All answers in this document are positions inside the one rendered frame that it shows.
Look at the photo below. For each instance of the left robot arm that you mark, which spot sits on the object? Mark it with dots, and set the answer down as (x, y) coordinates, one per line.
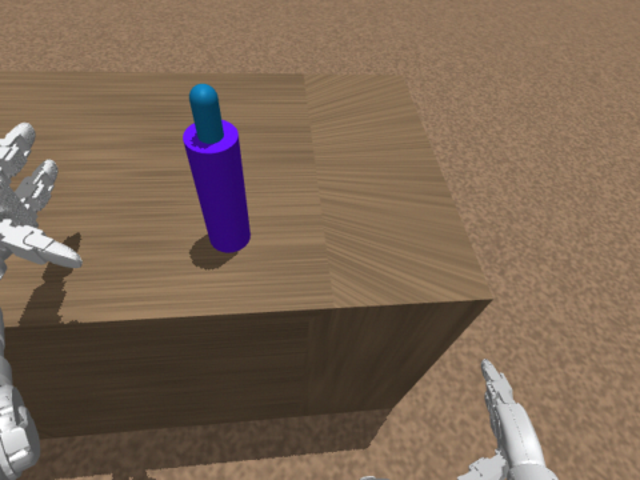
(19, 439)

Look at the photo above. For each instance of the left robot hand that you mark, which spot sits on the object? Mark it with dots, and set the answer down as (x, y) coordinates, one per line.
(18, 210)

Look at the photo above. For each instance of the right robot arm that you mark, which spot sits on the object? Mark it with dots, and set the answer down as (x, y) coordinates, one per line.
(530, 472)

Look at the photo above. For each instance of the bottle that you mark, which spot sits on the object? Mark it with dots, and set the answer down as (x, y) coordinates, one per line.
(213, 150)

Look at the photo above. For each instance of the right robot hand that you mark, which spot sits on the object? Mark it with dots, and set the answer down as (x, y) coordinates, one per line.
(516, 438)

